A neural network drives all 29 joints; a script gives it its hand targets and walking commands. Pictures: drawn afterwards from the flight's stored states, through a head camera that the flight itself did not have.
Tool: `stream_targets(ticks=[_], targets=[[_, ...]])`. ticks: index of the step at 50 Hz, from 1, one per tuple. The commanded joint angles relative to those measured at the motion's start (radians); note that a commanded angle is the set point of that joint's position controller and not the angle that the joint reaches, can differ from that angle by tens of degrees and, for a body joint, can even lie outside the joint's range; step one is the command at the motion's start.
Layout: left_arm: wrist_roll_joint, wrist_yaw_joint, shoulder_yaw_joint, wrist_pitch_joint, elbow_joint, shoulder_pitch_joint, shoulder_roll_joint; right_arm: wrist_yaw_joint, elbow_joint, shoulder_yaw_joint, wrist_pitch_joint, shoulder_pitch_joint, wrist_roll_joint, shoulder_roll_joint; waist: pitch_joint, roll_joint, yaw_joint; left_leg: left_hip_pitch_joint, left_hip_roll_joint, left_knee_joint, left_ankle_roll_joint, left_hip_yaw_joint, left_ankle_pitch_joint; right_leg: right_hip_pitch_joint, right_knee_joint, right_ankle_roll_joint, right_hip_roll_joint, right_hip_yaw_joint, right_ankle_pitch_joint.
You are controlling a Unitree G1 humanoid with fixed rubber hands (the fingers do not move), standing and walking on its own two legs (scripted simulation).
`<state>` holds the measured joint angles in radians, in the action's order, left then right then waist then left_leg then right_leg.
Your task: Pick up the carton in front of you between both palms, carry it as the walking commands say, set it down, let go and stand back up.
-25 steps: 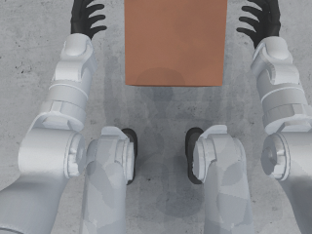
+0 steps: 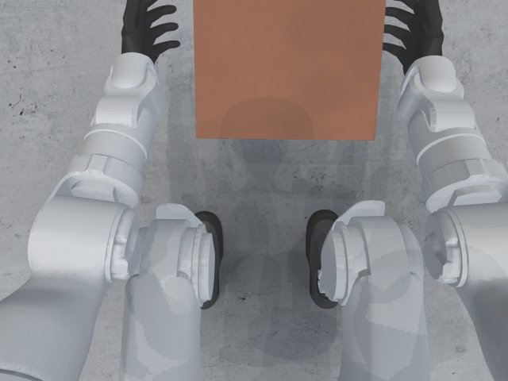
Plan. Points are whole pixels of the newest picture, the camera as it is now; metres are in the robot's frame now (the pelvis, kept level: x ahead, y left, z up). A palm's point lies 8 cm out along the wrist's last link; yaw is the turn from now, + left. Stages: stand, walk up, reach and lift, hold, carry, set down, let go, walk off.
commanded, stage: reach and lift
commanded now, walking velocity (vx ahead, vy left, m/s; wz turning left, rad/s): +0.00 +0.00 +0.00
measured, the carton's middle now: (280, 71) +0.50 -0.03 -0.24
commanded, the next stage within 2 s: none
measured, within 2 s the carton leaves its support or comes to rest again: leaves its support in 0.48 s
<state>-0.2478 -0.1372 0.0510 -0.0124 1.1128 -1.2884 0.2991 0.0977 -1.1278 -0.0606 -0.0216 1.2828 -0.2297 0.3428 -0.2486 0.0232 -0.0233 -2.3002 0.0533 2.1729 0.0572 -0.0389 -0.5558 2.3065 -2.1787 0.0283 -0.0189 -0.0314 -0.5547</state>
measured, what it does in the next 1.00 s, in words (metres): rises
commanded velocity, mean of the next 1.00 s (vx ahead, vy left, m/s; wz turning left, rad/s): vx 0.00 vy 0.00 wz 0.00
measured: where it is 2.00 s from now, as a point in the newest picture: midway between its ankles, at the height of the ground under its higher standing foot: (263, 275)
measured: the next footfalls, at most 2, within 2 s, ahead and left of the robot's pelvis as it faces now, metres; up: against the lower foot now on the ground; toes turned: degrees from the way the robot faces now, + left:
none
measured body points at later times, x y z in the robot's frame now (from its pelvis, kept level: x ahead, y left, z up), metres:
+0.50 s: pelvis +0.00 +0.00 +0.00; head +0.35 -0.01 +0.27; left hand +0.53 +0.13 -0.18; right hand +0.53 -0.18 -0.18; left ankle +0.11 +0.13 -0.33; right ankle +0.11 -0.13 -0.33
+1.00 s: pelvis +0.00 +0.01 +0.10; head +0.25 -0.01 +0.47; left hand +0.50 +0.13 +0.03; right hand +0.49 -0.18 +0.02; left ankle +0.11 +0.13 -0.34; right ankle +0.11 -0.13 -0.34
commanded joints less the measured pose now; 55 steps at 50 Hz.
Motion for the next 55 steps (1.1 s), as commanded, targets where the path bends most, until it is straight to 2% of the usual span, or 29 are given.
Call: stream_targets(ticks=[1, 7, 10, 11, 13, 15, 17, 19, 22, 27, 30, 34, 38, 41, 43, 44, 45, 48, 50, 51, 52, 55], targets=[[0.012, -0.005, 0.018, -0.022, -0.076, -0.191, 0.067, -0.001, 0.075, -0.011, -0.022, 0.220, -0.002, 0.099, 1.055, -0.023, -0.012, 0.500, 0.001, -0.157, -0.001, 0.076, 0.248, -0.563, 0.187, 0.007, 0.004, 0.042, 0.290], [-0.022, -0.008, -0.062, -0.029, -0.074, -0.267, -0.052, -0.001, 0.076, 0.056, -0.034, 0.294, -0.027, 0.008, 1.087, -0.022, -0.021, 0.542, 0.014, -0.176, -0.007, 0.075, 0.233, -0.575, 0.206, 0.006, -0.008, 0.047, 0.265], [-0.009, -0.015, -0.063, -0.033, -0.053, -0.292, -0.112, 0.003, 0.062, 0.055, -0.039, 0.325, -0.009, -0.039, 1.091, -0.022, -0.030, 0.560, 0.026, -0.183, -0.009, 0.070, 0.227, -0.578, 0.209, 0.007, -0.018, 0.053, 0.253], [0.009, -0.021, -0.047, -0.035, -0.037, -0.290, -0.118, 0.002, 0.040, 0.053, -0.038, 0.330, -0.004, -0.057, 1.092, -0.025, -0.019, 0.565, 0.030, -0.187, -0.008, 0.070, 0.227, -0.574, 0.209, 0.008, -0.021, 0.055, 0.248], [0.014, 0.005, -0.103, -0.038, -0.055, -0.368, -0.302, -0.025, 0.061, 0.125, -0.039, 0.411, -0.017, -0.245, 1.075, -0.031, -0.013, 0.543, 0.044, -0.182, -0.014, 0.074, 0.229, -0.572, 0.208, 0.003, -0.036, 0.053, 0.250], [0.031, 0.059, -0.147, -0.026, -0.069, -0.492, -0.550, -0.077, 0.077, 0.181, -0.026, 0.534, -0.017, -0.497, 1.053, -0.028, -0.013, 0.521, 0.065, -0.170, -0.017, 0.076, 0.221, -0.552, 0.197, 0.000, -0.054, 0.056, 0.249], [0.067, 0.118, -0.157, -0.004, -0.087, -0.585, -0.737, -0.134, 0.101, 0.194, -0.001, 0.624, 0.010, -0.697, 1.034, -0.020, -0.010, 0.499, 0.083, -0.159, -0.022, 0.083, 0.200, -0.530, 0.188, -0.003, -0.070, 0.065, 0.231], [0.092, 0.158, -0.142, 0.017, -0.104, -0.613, -0.849, -0.171, 0.124, 0.183, 0.021, 0.654, 0.038, -0.807, 1.037, -0.015, -0.012, 0.492, 0.093, -0.149, -0.026, 0.093, 0.201, -0.522, 0.180, -0.009, -0.083, 0.074, 0.232], [0.090, 0.192, -0.152, 0.041, -0.166, -0.625, -0.976, -0.205, 0.189, 0.193, 0.043, 0.664, 0.042, -0.931, 1.131, -0.009, -0.017, 0.527, 0.104, -0.128, -0.026, 0.110, 0.271, -0.566, 0.160, -0.014, -0.096, 0.090, 0.303], [0.025, 0.197, -0.254, 0.077, -0.374, -0.617, -1.164, -0.211, 0.396, 0.284, 0.085, 0.641, -0.008, -1.086, 1.505, -0.019, -0.052, 0.693, 0.128, -0.115, -0.019, 0.140, 0.430, -0.772, 0.145, 0.004, -0.114, 0.125, 0.485], [0.032, 0.193, -0.297, 0.122, -0.486, -0.581, -1.217, -0.203, 0.518, 0.317, 0.134, 0.581, 0.000, -1.153, 1.648, -0.029, -0.059, 0.738, 0.144, -0.141, -0.019, 0.149, 0.432, -0.853, 0.169, 0.014, -0.127, 0.136, 0.503], [0.093, 0.198, -0.307, 0.187, -0.568, -0.521, -1.248, -0.216, 0.581, 0.326, 0.210, 0.500, 0.046, -1.226, 1.607, -0.036, -0.034, 0.730, 0.149, -0.221, -0.025, 0.152, 0.292, -0.839, 0.251, 0.010, -0.140, 0.136, 0.353], [0.193, 0.221, -0.205, 0.245, -0.448, -0.449, -1.269, -0.248, 0.457, 0.246, 0.270, 0.435, 0.132, -1.279, 1.332, -0.034, -0.004, 0.615, 0.139, -0.326, -0.031, 0.146, 0.103, -0.706, 0.351, -0.003, -0.139, 0.124, 0.150], [0.263, 0.240, -0.121, 0.269, -0.367, -0.423, -1.294, -0.268, 0.367, 0.152, 0.292, 0.402, 0.209, -1.297, 1.236, -0.023, -0.001, 0.597, 0.137, -0.396, -0.033, 0.142, 0.047, -0.665, 0.416, -0.009, -0.140, 0.116, 0.083], [0.292, 0.250, -0.081, 0.277, -0.340, -0.417, -1.302, -0.278, 0.341, 0.104, 0.299, 0.397, 0.246, -1.298, 1.234, -0.017, -0.001, 0.616, 0.139, -0.433, -0.033, 0.139, 0.046, -0.669, 0.450, -0.012, -0.143, 0.116, 0.075], [0.313, 0.241, -0.061, 0.275, -0.334, -0.403, -1.305, -0.276, 0.322, 0.084, 0.299, 0.375, 0.271, -1.294, 1.229, -0.024, -0.012, 0.633, 0.137, -0.452, -0.032, 0.137, 0.044, -0.661, 0.472, -0.010, -0.143, 0.115, 0.069], [0.322, 0.248, -0.045, 0.280, -0.327, -0.400, -1.303, -0.281, 0.325, 0.065, 0.299, 0.383, 0.279, -1.296, 1.237, -0.015, 0.001, 0.645, 0.140, -0.472, -0.033, 0.133, 0.048, -0.677, 0.485, -0.013, -0.145, 0.113, 0.072], [0.334, 0.262, -0.037, 0.289, -0.315, -0.376, -1.329, -0.287, 0.317, 0.050, 0.306, 0.362, 0.303, -1.311, 1.275, -0.018, -0.008, 0.690, 0.141, -0.522, -0.031, 0.130, 0.059, -0.732, 0.536, -0.011, -0.146, 0.114, 0.083], [0.338, 0.263, -0.043, 0.294, -0.305, -0.333, -1.347, -0.279, 0.337, 0.055, 0.304, 0.338, 0.314, -1.322, 1.297, -0.013, -0.003, 0.707, 0.144, -0.557, -0.027, 0.129, 0.065, -0.787, 0.567, -0.007, -0.144, 0.114, 0.093], [0.330, 0.267, -0.049, 0.293, -0.323, -0.339, -1.355, -0.283, 0.336, 0.058, 0.310, 0.326, 0.317, -1.320, 1.312, -0.019, -0.024, 0.739, 0.142, -0.568, -0.027, 0.124, 0.076, -0.805, 0.582, -0.006, -0.147, 0.114, 0.108], [0.327, 0.271, -0.062, 0.296, -0.331, -0.331, -1.364, -0.286, 0.349, 0.071, 0.312, 0.315, 0.311, -1.332, 1.331, -0.012, -0.015, 0.763, 0.143, -0.582, -0.025, 0.125, 0.087, -0.828, 0.595, -0.006, -0.147, 0.112, 0.119], [0.303, 0.277, -0.115, 0.303, -0.365, -0.294, -1.396, -0.292, 0.398, 0.124, 0.318, 0.290, 0.287, -1.366, 1.384, -0.014, -0.017, 0.836, 0.142, -0.621, -0.019, 0.119, 0.133, -0.904, 0.629, -0.002, -0.150, 0.114, 0.168]])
